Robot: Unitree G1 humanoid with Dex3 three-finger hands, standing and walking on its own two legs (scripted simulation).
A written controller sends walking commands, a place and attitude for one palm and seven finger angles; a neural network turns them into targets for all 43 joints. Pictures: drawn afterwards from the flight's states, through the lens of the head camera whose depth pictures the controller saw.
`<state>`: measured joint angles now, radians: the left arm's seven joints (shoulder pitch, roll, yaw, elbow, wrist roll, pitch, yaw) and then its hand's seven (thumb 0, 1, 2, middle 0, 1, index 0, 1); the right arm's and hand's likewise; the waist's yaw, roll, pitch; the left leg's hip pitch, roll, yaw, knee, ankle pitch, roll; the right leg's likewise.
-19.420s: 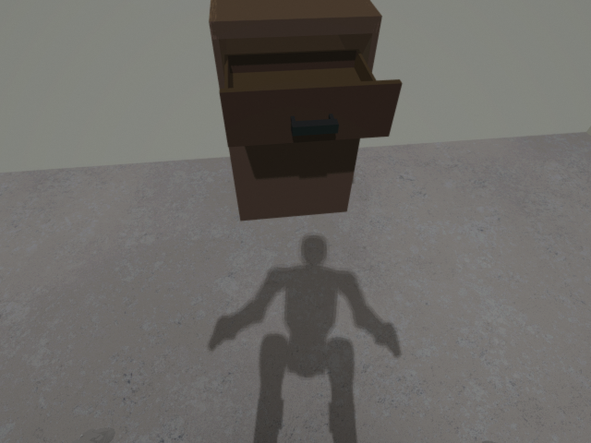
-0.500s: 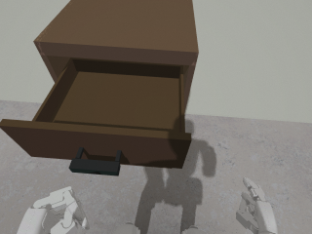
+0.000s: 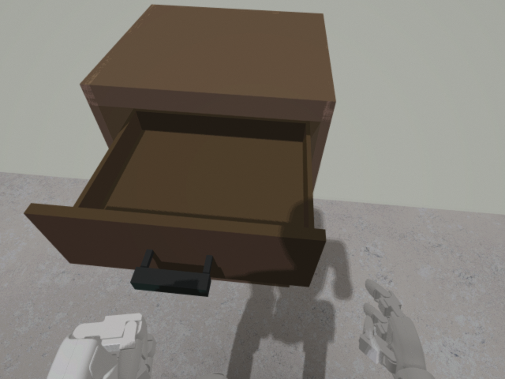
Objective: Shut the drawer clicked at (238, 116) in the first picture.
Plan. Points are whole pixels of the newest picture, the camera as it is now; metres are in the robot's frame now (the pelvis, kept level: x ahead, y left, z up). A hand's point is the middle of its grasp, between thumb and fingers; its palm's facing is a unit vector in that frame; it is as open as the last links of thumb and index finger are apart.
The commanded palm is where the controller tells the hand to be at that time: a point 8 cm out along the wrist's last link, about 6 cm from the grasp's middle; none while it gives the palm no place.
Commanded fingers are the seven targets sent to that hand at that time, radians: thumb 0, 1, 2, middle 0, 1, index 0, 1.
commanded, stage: raise the hand and make a fist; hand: left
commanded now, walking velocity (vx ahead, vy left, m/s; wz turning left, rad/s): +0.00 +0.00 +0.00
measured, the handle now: (175, 269) +0.28 +0.16 +0.02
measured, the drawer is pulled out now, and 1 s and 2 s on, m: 0.28 0.28 0.28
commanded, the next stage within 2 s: bring the fist close to the handle in 0.32 s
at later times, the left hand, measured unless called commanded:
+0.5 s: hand (149, 371) +0.12 +0.13 +0.11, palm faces +0.04 -1.00 -0.05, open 3.2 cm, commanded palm +0.07 +0.18 +0.11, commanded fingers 0.00 0.90 0.90 -1.40 -1.60 -1.40 -1.60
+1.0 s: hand (170, 357) +0.15 +0.12 +0.06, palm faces +0.00 -1.00 -0.03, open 3.3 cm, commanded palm +0.11 +0.18 +0.06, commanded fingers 0.00 0.90 0.90 -1.40 -1.60 -1.40 -1.60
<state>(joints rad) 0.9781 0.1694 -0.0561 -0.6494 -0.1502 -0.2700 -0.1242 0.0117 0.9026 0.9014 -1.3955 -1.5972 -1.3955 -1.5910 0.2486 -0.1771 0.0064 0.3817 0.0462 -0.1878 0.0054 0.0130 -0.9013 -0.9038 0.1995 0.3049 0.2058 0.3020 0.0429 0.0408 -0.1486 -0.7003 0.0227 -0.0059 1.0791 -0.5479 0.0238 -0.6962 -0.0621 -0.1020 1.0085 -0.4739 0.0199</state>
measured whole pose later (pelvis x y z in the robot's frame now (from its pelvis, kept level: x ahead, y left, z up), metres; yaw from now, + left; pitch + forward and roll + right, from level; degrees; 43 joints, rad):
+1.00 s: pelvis -0.01 -0.02 -0.02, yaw +0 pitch +14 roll -2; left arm 0.77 0.17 -0.01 -0.37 -0.18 -0.38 -0.14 0.01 0.90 0.90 -1.40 -1.60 -1.40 -1.60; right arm 0.24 -0.20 -0.02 0.42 0.04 -0.15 -0.03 0.01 -0.90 -0.90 0.20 0.30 0.20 0.30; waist 0.01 0.03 -0.15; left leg -0.85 0.03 -0.02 1.17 -0.56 0.00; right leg -0.85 -0.05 -0.11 1.12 -0.51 -0.01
